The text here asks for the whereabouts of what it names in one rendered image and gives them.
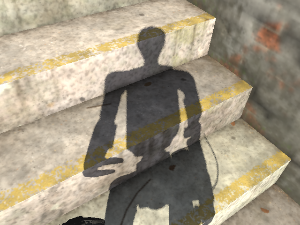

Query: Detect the left robot hand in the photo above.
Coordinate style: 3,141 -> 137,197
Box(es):
59,216 -> 105,225

